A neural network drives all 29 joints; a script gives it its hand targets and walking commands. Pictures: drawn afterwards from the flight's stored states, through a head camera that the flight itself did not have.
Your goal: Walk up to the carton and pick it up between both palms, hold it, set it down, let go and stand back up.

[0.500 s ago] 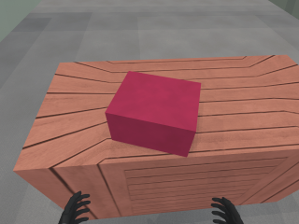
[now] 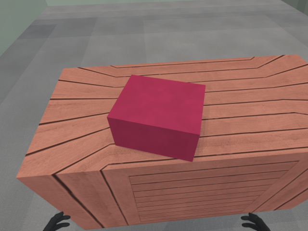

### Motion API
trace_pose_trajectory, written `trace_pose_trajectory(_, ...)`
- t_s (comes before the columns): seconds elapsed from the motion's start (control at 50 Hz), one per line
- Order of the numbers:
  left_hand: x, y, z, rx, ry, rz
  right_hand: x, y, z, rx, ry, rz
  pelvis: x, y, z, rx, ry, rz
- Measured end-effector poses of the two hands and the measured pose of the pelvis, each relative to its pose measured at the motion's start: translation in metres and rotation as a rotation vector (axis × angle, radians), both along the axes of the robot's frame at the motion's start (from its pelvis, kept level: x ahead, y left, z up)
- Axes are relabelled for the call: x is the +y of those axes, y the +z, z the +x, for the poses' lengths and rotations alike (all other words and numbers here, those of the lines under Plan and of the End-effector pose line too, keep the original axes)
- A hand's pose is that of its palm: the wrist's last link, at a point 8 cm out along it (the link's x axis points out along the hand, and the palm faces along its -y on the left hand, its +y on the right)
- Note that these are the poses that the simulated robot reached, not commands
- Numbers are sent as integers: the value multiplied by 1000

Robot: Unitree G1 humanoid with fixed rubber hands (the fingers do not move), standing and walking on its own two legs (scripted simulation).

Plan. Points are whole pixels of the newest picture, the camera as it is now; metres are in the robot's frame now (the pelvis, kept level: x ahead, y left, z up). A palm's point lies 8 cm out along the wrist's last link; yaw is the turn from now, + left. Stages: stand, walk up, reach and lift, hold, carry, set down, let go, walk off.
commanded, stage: stand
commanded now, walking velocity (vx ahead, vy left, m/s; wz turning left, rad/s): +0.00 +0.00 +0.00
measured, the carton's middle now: (160, 115) +0.48 -0.01 +0.01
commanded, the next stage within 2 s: none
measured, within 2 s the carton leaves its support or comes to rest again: neither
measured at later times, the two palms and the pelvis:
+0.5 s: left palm out of the picture +0.12 +0.30 -0.08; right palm out of the picture +0.11 -0.26 -0.08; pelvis +0.00 +0.00 +0.00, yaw +0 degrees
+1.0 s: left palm out of the picture +0.11 +0.30 -0.08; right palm out of the picture +0.11 -0.26 -0.08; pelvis +0.00 +0.00 +0.00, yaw +0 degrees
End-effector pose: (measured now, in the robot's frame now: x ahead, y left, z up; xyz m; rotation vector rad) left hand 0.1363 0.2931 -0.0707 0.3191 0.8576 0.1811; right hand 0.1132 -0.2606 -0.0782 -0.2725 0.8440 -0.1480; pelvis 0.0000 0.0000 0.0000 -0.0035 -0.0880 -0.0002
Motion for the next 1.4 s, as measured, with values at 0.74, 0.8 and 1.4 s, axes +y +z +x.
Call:
trace_pose_trajectory(0.74,3,-8,-16,57,25,2,0,-5,-2,13,-7,7,0,0,0,0,0,0)
trace_pose_trajectory(0.8,3,-8,-17,58,26,2,0,-6,-3,11,-7,9,0,0,0,0,0,0)
trace_pose_trajectory(1.4,8,-13,-32,102,45,7,0,-11,-13,35,-18,11,0,0,-3,-4,0,0)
